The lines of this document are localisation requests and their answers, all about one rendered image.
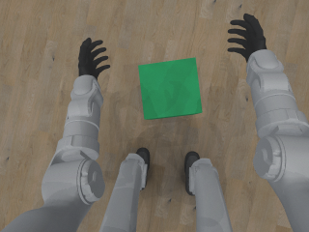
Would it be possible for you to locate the left robot forearm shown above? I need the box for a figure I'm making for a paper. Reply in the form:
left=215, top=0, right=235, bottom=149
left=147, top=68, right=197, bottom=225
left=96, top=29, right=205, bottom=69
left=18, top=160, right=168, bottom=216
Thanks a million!
left=42, top=74, right=104, bottom=199

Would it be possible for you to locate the robot left upper arm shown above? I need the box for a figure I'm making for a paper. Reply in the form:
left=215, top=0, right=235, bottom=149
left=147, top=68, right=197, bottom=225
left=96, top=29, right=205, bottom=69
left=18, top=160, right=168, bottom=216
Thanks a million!
left=0, top=159, right=105, bottom=232

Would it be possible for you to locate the left robot shin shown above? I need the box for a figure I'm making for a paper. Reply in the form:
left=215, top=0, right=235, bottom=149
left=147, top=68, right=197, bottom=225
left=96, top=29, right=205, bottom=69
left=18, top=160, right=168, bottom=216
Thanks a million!
left=119, top=153, right=144, bottom=170

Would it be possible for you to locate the robot shin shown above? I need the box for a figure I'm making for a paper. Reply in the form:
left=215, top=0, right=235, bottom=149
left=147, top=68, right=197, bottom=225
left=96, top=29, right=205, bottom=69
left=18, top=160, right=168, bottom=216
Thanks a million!
left=119, top=153, right=144, bottom=170
left=191, top=158, right=219, bottom=179

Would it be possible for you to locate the right robot hand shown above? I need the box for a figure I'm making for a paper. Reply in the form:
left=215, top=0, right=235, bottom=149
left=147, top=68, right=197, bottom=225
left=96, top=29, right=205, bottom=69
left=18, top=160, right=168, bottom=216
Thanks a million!
left=227, top=14, right=267, bottom=63

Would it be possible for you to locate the left robot hand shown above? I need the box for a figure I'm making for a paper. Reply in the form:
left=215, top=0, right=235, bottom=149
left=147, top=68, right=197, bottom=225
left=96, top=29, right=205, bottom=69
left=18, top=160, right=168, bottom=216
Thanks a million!
left=78, top=38, right=110, bottom=80

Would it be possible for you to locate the carton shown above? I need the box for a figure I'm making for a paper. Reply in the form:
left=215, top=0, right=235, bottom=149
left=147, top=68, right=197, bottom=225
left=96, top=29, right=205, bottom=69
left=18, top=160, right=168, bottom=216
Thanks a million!
left=138, top=57, right=203, bottom=120

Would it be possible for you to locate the robot right upper arm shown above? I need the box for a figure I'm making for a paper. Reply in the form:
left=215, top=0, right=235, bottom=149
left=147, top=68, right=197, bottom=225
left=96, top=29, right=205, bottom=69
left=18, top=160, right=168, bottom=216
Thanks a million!
left=252, top=133, right=309, bottom=232

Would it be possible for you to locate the right robot shin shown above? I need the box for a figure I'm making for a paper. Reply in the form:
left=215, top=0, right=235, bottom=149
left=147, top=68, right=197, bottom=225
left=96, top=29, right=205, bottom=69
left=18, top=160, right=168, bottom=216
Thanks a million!
left=191, top=158, right=219, bottom=179

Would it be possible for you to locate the right robot forearm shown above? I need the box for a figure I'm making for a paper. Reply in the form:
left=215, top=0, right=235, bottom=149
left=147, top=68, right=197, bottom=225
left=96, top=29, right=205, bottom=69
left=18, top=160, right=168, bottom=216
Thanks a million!
left=246, top=49, right=309, bottom=138

